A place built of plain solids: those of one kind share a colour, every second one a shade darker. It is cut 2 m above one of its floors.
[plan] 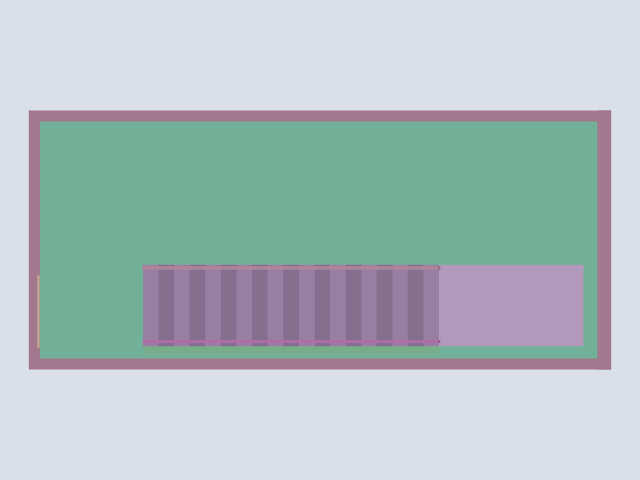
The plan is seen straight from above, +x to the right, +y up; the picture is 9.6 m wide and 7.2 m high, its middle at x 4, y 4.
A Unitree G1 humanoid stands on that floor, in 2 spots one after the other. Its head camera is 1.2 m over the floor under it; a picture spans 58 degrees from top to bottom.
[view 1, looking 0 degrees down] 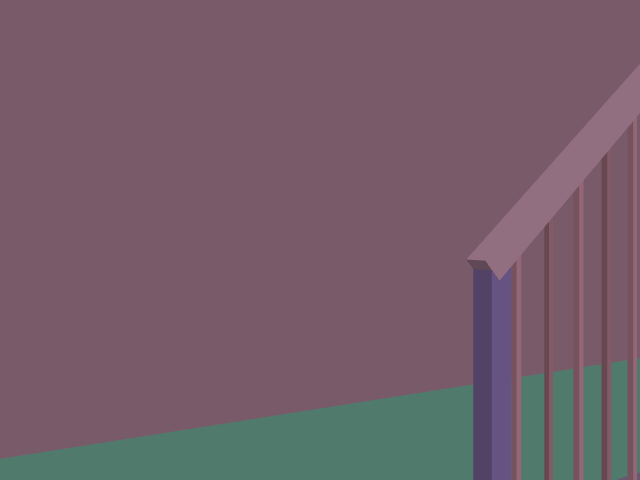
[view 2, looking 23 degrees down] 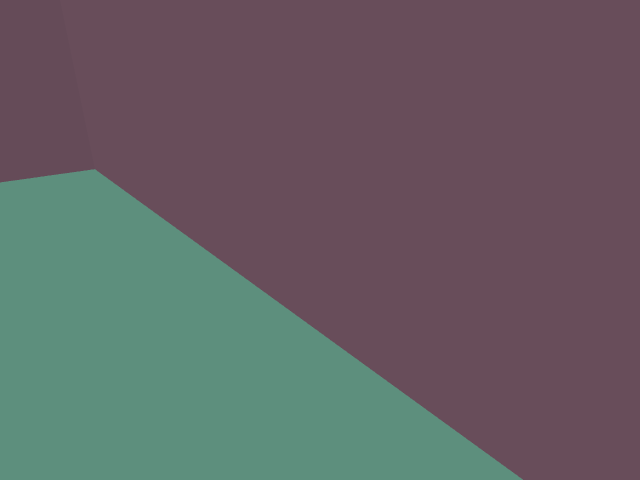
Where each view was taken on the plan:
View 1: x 0.75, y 2.92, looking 68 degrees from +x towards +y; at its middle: wall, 3.08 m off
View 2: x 5.24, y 4.70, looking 141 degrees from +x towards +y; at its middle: wall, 1.85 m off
